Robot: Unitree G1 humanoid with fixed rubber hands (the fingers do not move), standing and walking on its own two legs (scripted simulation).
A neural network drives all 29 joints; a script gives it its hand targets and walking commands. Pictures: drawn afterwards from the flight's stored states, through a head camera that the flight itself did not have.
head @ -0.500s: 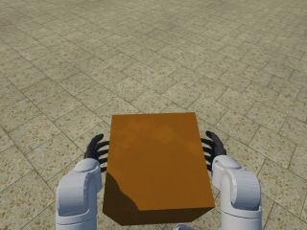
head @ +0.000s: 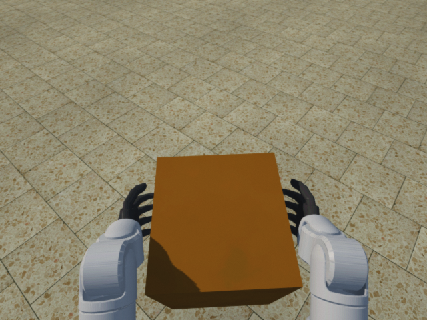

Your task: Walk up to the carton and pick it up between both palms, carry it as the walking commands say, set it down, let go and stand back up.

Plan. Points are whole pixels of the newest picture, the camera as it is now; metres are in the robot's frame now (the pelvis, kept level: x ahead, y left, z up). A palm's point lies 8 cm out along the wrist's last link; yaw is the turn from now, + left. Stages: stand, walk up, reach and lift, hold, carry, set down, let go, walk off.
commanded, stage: carry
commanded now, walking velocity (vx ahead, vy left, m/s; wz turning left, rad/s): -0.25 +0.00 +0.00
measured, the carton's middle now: (218, 238) +0.29 -0.02 +0.01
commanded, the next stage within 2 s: none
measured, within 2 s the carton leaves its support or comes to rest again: neither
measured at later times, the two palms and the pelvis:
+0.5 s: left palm out of the picture +0.10 +0.12 +0.08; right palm out of the picture +0.10 -0.17 +0.07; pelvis -0.17 -0.02 +0.00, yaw +0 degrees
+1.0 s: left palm out of the picture -0.10 +0.16 +0.08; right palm out of the picture -0.07 -0.13 +0.09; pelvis -0.36 -0.01 +0.00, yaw +1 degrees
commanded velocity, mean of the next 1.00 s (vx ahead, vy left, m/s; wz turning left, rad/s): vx -0.25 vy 0.00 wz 0.00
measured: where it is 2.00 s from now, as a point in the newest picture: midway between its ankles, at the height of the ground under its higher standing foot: outside the picture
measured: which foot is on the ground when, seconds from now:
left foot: up 0.00-0.04, down 0.06-0.38, up 0.40-0.70, down 0.72-1.00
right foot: down 0.00-0.08, up 0.10-0.36, down 0.38-0.74, up 0.76-1.00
